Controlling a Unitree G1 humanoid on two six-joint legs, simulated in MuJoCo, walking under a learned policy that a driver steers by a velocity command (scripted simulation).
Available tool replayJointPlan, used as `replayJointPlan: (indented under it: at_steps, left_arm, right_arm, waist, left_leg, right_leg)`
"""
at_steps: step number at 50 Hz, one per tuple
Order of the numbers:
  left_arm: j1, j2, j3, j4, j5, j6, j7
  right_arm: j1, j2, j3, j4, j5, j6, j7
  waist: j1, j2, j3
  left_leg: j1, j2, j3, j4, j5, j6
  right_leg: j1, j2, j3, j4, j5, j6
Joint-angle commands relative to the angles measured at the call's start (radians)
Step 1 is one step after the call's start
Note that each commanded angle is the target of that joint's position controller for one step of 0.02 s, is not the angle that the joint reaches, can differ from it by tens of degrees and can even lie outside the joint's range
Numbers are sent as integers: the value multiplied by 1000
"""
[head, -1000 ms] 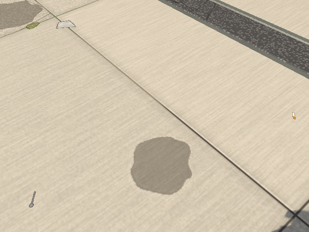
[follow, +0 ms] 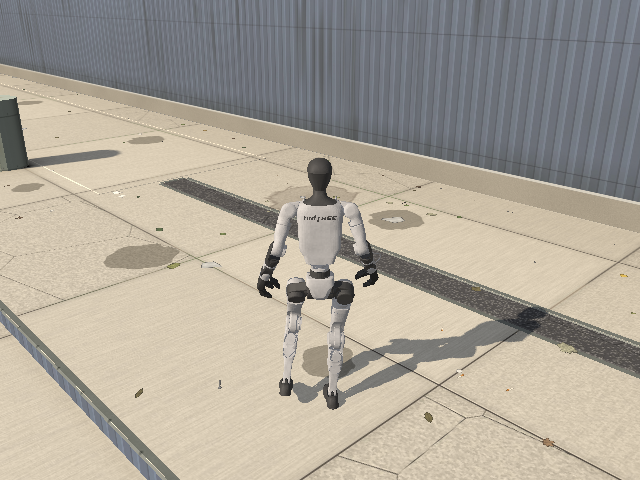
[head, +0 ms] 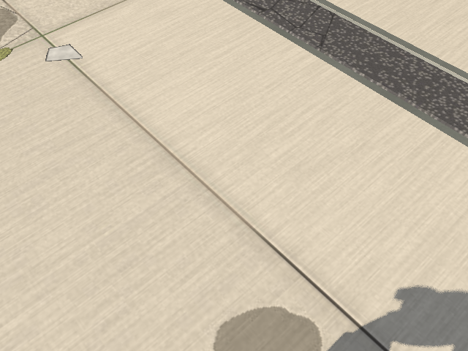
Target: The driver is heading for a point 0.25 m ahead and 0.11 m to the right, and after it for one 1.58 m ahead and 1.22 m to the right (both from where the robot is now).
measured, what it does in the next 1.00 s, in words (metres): walks ahead, turning right: left foot, then right foot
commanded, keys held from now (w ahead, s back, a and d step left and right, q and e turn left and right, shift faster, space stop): w+e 1.00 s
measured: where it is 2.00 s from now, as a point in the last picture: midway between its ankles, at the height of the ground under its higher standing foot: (394, 216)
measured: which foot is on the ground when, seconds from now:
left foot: up 0.00-0.22, down 0.24-0.78, up 0.80-1.00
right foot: down 0.00-0.24, up 0.26-0.74, down 0.76-1.00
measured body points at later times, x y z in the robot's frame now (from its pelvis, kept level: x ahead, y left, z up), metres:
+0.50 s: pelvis +0.27 +0.06 +0.00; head +0.29 +0.06 +0.45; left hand +0.51 +0.27 -0.09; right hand +0.24 -0.23 -0.10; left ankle +0.28 +0.17 -0.74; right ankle +0.28 -0.10 -0.66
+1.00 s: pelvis +0.50 -0.10 +0.01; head +0.52 -0.13 +0.45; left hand +0.73 +0.08 -0.09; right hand +0.49 -0.42 -0.09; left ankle +0.67 +0.02 -0.66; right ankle +0.47 -0.16 -0.74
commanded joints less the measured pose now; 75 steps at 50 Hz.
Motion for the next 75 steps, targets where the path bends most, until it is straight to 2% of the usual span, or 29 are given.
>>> replayJointPlan:
  at_steps: [1,7,11,12,13,14,15,16,20,33,36,37,38,39,40,41,42,44,48,53,58,61,62,63,64,65,67,70,75]
  left_arm:
    - [-60,157,42,-76,-4,-15,20]
    - [39,166,47,-35,-24,12,31]
    - [25,121,36,-42,-14,17,30]
    - [27,58,15,-55,-6,11,25]
    - [142,-10,-8,-84,-23,1,23]
    - [151,72,2,-82,-37,-1,26]
    - [70,143,23,-80,-34,5,28]
    - [5,149,27,-92,-20,11,30]
    - [-26,89,28,-109,-22,26,16]
    - [-302,35,4,-193,-20,22,-39]
    - [-228,88,32,-193,-10,30,-42]
    - [-96,125,56,-160,-10,34,-37]
    - [86,184,90,-112,-15,42,-21]
    - [137,302,111,-100,-25,44,-1]
    - [149,291,97,-137,-23,25,-7]
    - [128,216,74,-123,-12,10,-14]
    - [81,190,65,-117,-11,1,-13]
    - [-41,138,46,-136,-4,-3,-8]
    - [-53,141,44,-118,0,-10,12]
    - [20,166,51,-72,-12,2,35]
    - [74,162,53,-35,-23,11,41]
    - [56,133,47,-37,-16,21,41]
    - [61,76,26,-46,-8,19,36]
    - [184,9,6,-60,-18,14,36]
    - [206,63,7,-74,-36,8,39]
    - [122,150,30,-63,-39,12,41]
    - [-5,148,35,-87,-13,20,40]
    - [12,77,26,-78,-18,24,28]
    - [-97,33,2,-104,1,14,16]
  right_arm:
    - [15,-66,-14,-57,-11,6,-10]
    - [-153,-82,-20,-92,21,-10,4]
    - [-20,-136,-61,-62,25,-27,7]
    - [102,-181,-77,-54,8,-33,-2]
    - [207,-273,-100,-29,-14,-21,-4]
    - [231,-225,-95,-16,5,-13,5]
    - [188,-158,-78,-29,12,-9,3]
    - [145,-131,-68,-32,7,-2,0]
    - [80,-73,-50,-2,3,-4,-4]
    - [145,-187,-85,123,33,23,-8]
    - [136,-232,-99,127,47,40,-15]
    - [123,-237,-101,125,51,48,-19]
    - [130,-210,-89,116,44,46,-24]
    - [205,-78,-45,66,-10,33,-13]
    - [173,-85,-30,33,4,-5,-1]
    - [43,-167,-54,7,48,-26,8]
    - [7,-157,-48,-9,54,-39,8]
    - [32,-155,-54,15,12,-33,-4]
    - [34,-112,-47,20,-5,4,-1]
    - [-171,-59,-23,-28,3,1,10]
    - [-222,-111,-42,-50,23,-16,28]
    - [-80,-141,-68,-18,21,-26,23]
    - [39,-178,-82,-6,4,-32,15]
    - [160,-261,-102,9,-13,-25,10]
    - [206,-237,-102,37,12,-13,21]
    - [153,-155,-81,19,18,-9,19]
    - [65,-98,-59,19,4,2,15]
    - [48,-64,-49,50,2,-8,16]
    - [79,-126,-65,99,20,-12,17]
  waist:
    - [-35,-49,-36]
    - [47,-108,-69]
    - [-45,-146,-103]
    - [-102,-73,-196]
    - [-76,225,-333]
    - [-86,274,-310]
    - [-112,160,-188]
    - [-107,89,-116]
    - [-57,117,-28]
    - [-113,45,50]
    - [-41,84,-25]
    - [39,73,-96]
    - [125,33,-185]
    - [60,-243,-272]
    - [69,-243,-461]
    - [108,-132,-340]
    - [74,-104,-216]
    - [-17,-49,-114]
    - [-51,-65,-80]
    - [24,-92,-33]
    - [31,-118,-29]
    - [-46,-145,-70]
    - [-101,-88,-178]
    - [-83,155,-339]
    - [-82,317,-358]
    - [-106,172,-218]
    - [-87,59,-60]
    - [-41,108,-28]
    - [-51,54,-15]
  left_leg:
    - [33,1,48,-176,132,-48]
    - [155,-80,24,-524,359,-49]
    - [351,-72,20,-620,242,31]
    - [552,59,-99,-628,173,95]
    - [871,297,-518,-715,-63,252]
    - [880,356,-751,-792,-330,286]
    - [783,312,-624,-808,-342,246]
    - [684,267,-469,-803,-200,214]
    - [486,159,-151,-881,121,195]
    - [624,195,201,-898,435,170]
    - [672,194,265,-700,906,141]
    - [636,171,295,-524,1003,122]
    - [467,134,308,-277,892,86]
    - [31,3,292,101,24,26]
    - [-155,-120,53,300,-298,13]
    - [-254,-62,-5,317,-198,30]
    - [-252,-25,10,242,-103,44]
    - [-114,36,6,93,1,29]
    - [-21,26,37,-49,88,-25]
    - [48,-44,43,-427,378,-43]
    - [123,-70,-5,-572,352,-11]
    - [315,-78,26,-633,250,47]
    - [529,24,-58,-623,221,100]
    - [896,259,-412,-653,83,240]
    - [950,357,-745,-776,-227,298]
    - [834,313,-643,-814,-323,256]
    - [594,223,-368,-834,-73,211]
    - [463,143,-181,-895,111,210]
    - [488,156,-57,-947,295,253]
  right_leg:
    - [-87,-232,214,-164,214,-183]
    - [-26,-219,279,-59,-13,-100]
    - [17,-220,358,117,-62,-34]
    - [-62,-165,290,341,-119,6]
    - [-364,-27,128,678,-405,78]
    - [-536,-93,117,865,-438,98]
    - [-577,-132,120,936,-342,106]
    - [-563,-162,87,940,-267,112]
    - [-457,-230,53,824,-147,121]
    - [-413,-221,-74,287,98,82]
    - [-235,-134,-153,251,-45,17]
    - [-57,-89,-174,201,-24,-17]
    - [233,-81,-122,165,22,-58]
    - [609,-350,333,158,4,-196]
    - [722,-490,802,-38,-230,-330]
    - [645,-461,683,-91,-225,-257]
    - [496,-423,551,-97,-153,-222]
    - [232,-343,375,-112,53,-176]
    - [44,-289,261,-158,219,-182]
    - [-21,-225,204,-141,90,-115]
    - [68,-277,334,-43,-16,-86]
    - [79,-246,362,97,38,-42]
    - [10,-188,304,309,2,-7]
    - [-285,-50,159,653,-297,74]
    - [-503,-75,125,862,-458,95]
    - [-554,-130,144,939,-367,104]
    - [-507,-188,94,893,-233,108]
    - [-400,-221,74,781,-173,103]
    - [-426,-242,34,503,-15,117]
Velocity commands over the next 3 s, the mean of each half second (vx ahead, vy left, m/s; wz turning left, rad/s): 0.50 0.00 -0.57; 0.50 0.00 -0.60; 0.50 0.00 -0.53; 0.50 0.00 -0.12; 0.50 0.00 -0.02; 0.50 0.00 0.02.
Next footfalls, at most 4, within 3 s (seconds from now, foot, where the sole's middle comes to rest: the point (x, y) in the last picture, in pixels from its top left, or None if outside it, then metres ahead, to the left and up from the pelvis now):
0.24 left None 0.32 0.16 -0.78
0.76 right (316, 338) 0.50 -0.18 -0.78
1.24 left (304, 232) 0.85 -0.17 -0.78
1.74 right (421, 247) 0.80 -0.54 -0.78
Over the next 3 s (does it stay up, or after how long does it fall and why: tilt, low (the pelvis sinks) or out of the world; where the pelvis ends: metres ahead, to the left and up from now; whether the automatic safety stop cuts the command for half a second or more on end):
stays up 1.18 -0.93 0.01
